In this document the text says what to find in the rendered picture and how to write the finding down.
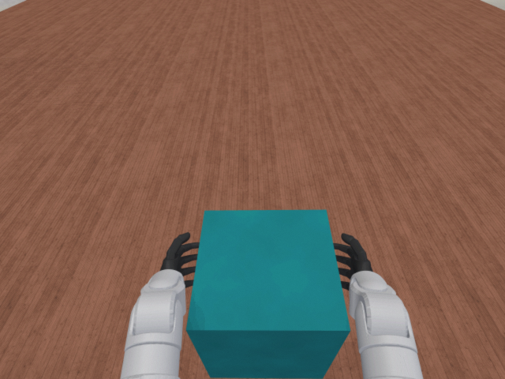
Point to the robot left hand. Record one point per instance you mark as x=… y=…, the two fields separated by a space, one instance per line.
x=174 y=259

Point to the robot right hand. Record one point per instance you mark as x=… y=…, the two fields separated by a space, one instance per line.
x=358 y=261

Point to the robot left forearm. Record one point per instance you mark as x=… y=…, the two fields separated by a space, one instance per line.
x=153 y=342

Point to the robot right forearm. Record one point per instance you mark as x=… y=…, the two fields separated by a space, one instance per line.
x=384 y=332

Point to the carton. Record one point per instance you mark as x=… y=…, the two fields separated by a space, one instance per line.
x=267 y=298

